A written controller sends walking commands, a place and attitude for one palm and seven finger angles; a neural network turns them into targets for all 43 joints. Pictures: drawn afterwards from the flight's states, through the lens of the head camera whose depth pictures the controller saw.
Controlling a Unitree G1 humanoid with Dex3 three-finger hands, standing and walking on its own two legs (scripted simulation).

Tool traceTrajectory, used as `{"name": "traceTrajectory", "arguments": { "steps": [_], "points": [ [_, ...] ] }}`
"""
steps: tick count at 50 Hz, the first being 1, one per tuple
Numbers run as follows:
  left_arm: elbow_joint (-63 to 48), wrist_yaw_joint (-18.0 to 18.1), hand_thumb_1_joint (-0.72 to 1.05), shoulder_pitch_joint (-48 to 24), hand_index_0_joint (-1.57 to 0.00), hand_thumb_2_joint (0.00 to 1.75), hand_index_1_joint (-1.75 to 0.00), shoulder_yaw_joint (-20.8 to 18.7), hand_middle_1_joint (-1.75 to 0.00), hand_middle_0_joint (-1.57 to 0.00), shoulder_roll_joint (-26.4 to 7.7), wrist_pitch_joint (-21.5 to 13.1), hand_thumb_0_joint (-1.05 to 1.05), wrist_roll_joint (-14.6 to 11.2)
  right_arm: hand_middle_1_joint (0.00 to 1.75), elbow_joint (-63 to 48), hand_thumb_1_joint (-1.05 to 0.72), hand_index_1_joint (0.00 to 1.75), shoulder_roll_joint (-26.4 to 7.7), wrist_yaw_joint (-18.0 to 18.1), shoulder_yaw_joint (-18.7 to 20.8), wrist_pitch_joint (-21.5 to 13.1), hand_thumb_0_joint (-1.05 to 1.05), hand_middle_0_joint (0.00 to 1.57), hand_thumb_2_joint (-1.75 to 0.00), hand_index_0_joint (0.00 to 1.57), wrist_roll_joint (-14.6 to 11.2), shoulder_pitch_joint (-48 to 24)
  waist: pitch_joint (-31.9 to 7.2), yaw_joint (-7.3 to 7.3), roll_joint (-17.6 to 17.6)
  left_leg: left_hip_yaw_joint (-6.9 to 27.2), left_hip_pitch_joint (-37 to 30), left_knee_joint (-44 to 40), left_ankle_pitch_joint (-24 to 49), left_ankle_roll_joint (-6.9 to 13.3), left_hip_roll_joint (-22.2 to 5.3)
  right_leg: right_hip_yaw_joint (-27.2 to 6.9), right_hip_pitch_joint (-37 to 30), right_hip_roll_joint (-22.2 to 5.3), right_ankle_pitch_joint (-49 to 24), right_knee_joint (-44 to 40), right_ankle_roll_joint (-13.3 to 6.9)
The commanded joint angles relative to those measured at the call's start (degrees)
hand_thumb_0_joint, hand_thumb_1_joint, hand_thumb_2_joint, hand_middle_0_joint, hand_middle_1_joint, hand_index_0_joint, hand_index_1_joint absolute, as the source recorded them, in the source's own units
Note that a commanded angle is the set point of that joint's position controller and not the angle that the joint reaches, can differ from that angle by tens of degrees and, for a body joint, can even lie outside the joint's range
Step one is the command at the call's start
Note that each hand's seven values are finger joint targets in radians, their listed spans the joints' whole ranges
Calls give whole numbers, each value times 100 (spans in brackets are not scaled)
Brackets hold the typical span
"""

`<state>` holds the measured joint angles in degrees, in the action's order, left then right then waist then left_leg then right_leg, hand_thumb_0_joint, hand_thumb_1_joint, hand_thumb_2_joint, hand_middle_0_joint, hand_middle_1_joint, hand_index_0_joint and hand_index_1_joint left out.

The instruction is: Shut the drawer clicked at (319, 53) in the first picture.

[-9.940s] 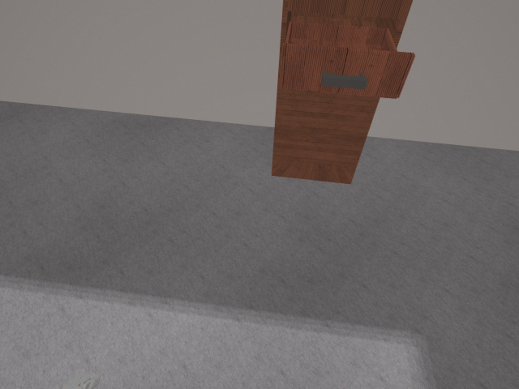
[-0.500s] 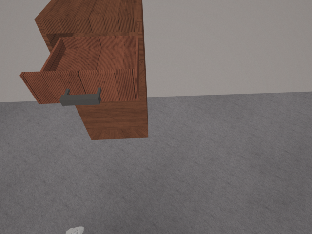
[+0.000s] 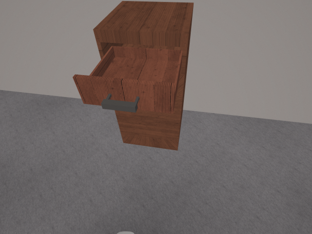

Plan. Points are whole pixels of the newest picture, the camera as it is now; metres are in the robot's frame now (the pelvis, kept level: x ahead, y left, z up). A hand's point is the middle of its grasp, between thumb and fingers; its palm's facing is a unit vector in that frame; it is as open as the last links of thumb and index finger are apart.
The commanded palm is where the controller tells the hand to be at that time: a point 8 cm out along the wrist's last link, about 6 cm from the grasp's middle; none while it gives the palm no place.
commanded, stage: take the last steps up to it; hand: left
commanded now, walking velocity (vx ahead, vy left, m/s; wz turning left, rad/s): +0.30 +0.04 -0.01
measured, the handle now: (121, 101) +0.57 +0.21 -0.01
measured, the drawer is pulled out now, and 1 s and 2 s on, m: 0.29 0.29 0.29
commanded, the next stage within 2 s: come to a stop and stand still in 0.56 s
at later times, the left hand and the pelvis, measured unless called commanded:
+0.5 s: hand (94, 201) +0.24 +0.25 -0.17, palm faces +0.02 -0.98 -0.19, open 7.4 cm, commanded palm none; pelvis +0.14 +0.06 -0.01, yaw -2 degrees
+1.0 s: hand (107, 187) +0.30 +0.22 -0.18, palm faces +0.03 -0.97 -0.25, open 7.3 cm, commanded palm none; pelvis +0.23 +0.03 -0.01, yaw -3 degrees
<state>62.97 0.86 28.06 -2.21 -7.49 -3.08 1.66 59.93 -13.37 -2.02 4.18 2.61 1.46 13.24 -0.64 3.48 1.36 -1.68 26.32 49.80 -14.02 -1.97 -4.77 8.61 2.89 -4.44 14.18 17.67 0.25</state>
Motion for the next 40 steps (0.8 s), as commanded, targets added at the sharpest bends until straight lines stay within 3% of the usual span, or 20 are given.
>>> {"name": "traceTrajectory", "arguments": {
  "steps": [1,2,4,5,6,7,8,10,11,14,20,26,28,30,31,32,33,35,37,40],
  "points": [
    [-95,44,90,91,-20,90,-30,-190,-30,-20,-1045,-91,0,38,30,-689,-90,30,80,-43,-85,-336,0,20,-90,20,-40,-733,844,-27,-1215,-268,-83,-1108,-244,157,81,-1055,610,-1403,381,-863,-741],
    [-58,47,90,102,-20,90,-30,-196,-30,-20,-1040,-68,0,35,30,-671,-90,30,90,-30,-87,-378,0,20,-90,20,-51,-670,816,-52,-1198,-346,-486,-1354,-276,193,146,-1011,775,-1375,294,-690,-718],
    [-39,40,90,-97,-20,90,-30,-211,-30,-20,-998,-3,0,1,30,-424,-90,30,-10,34,-70,-461,0,20,-90,20,-57,95,562,-446,-833,-574,-2006,-2161,86,200,350,-648,1524,-1046,556,-19,-526],
    [-29,19,90,-31,-20,90,-30,-158,-30,-20,-795,20,0,-6,30,-217,-90,30,-290,114,-9,-516,0,20,-90,20,-50,695,256,-675,-98,-384,-2962,-2508,-226,235,182,-430,1903,-739,476,1026,-395],
    [-117,-13,90,105,-20,90,-30,-99,-30,-20,-427,30,0,-55,30,-34,-90,30,-889,200,143,-573,0,20,-90,20,20,1403,-167,-901,1464,1467,-3739,-3017,-740,560,-1217,78,2854,-99,1384,2798,-122],
    [-340,-12,90,-207,-20,90,-30,-49,-30,-20,-371,9,0,-44,30,69,-90,30,-1175,263,173,-540,0,20,-90,20,-7,1954,-118,-1035,1507,2488,-3653,-3605,-504,965,-1871,-180,3485,195,2043,4055,-91],
    [-432,21,90,-370,-20,90,-30,-48,-30,-20,-438,43,0,-36,30,66,-90,30,-1196,309,169,-519,0,20,-90,20,-13,1756,-148,-949,1167,2740,-3315,-3708,-925,1212,-2105,-550,3684,17,1978,4846,-162],
    [-337,-52,90,-676,-20,90,-30,-119,-30,-20,-503,67,0,-25,30,-138,-90,30,-506,323,24,-537,0,20,-90,20,-45,873,688,-652,621,1864,-2040,-4028,-1346,1135,-1611,-726,3626,-346,900,5193,-163],
    [-253,-97,90,-583,-20,90,-30,-127,-30,-20,-416,83,0,2,30,-173,-90,30,-234,326,-67,-594,0,20,-90,20,-44,654,854,-474,505,1395,-1643,-4117,-857,1004,-1344,-715,3380,-391,517,5052,-126],
    [-228,-113,90,-352,-20,90,-30,-157,-30,-20,-277,160,0,19,30,-183,-90,30,46,353,-67,-753,0,20,-90,20,-54,693,710,-242,435,673,-1623,-4115,784,1070,-1091,-653,3183,-353,4,4808,18],
    [-653,-133,90,-1213,-20,90,-30,-178,-30,-20,-421,253,0,-22,30,-33,-90,30,-151,372,-78,-780,0,20,-90,20,-63,889,869,-230,391,378,-2033,-4046,1860,1269,-1170,-700,3512,-397,-356,3914,138],
    [-1040,-145,90,-2182,-20,90,-30,-135,-30,-20,-400,209,0,-49,30,206,-90,30,-256,381,-72,-684,0,20,-90,20,23,1302,1026,-522,417,168,-2203,-3573,2637,1132,-1149,-357,2824,-98,-182,2401,-67],
    [-1044,-135,90,-2094,-20,90,-30,-138,-30,-20,-435,177,0,-49,30,273,-90,30,-264,386,-66,-645,0,20,-90,20,32,1317,896,-459,350,151,-2050,-3203,2915,1056,-1130,-231,2138,92,-168,1984,-162],
    [-696,-120,90,-1018,-20,90,-30,-191,-30,-20,-640,72,0,-26,30,313,-90,30,-323,376,-80,-631,0,20,-90,20,-22,1248,229,38,117,-148,-1975,-1910,3235,756,-752,-79,626,316,-726,1168,-220],
    [-466,-72,90,-377,-20,90,-30,-278,-30,-20,-1037,-19,0,-3,30,294,-90,30,-156,334,-94,-648,0,20,-90,20,-85,1319,-332,250,-477,-374,-1071,-689,2307,505,-423,-846,-767,-359,-1580,1133,-487],
    [-332,-34,90,183,-20,90,-30,-421,-30,-20,-1593,-64,0,-42,30,160,-90,30,136,321,-126,-668,0,20,-90,20,-142,1620,-1002,243,-1655,-714,107,1016,-1240,214,405,-2869,-1815,-1961,-3073,643,-1221],
    [-350,0,90,230,-20,90,-30,-403,-30,-20,-1688,-48,0,-149,30,86,-90,30,-45,383,-122,-572,0,20,-90,20,-162,1392,-1141,299,-1194,-38,95,1954,-2253,222,381,-3312,-1296,-2353,-3570,217,-1628],
    [-589,77,90,-961,-20,90,-30,-248,-30,-20,-1209,3,0,-125,30,136,-90,30,113,387,-125,-473,0,20,-90,20,-114,1094,-267,-86,-581,316,105,2097,-1553,151,9,-2474,140,-1930,-3181,101,-1460],
    [-720,137,90,-1611,-20,90,-30,-126,-30,-20,-855,35,0,-91,30,299,-90,30,367,391,-190,-284,0,20,-90,20,-97,1300,-66,-469,-197,318,-593,1269,-1091,33,-106,-1410,1290,-1480,-3345,21,-1090],
    [-719,169,90,-1665,-20,90,-30,-146,-30,-20,-871,126,0,-38,30,300,-90,30,467,375,-172,-97,0,20,-90,20,-128,1353,-21,-485,-715,72,-850,485,-932,-56,111,-1021,1626,-1228,-3130,55,-1005]
  ]
}}
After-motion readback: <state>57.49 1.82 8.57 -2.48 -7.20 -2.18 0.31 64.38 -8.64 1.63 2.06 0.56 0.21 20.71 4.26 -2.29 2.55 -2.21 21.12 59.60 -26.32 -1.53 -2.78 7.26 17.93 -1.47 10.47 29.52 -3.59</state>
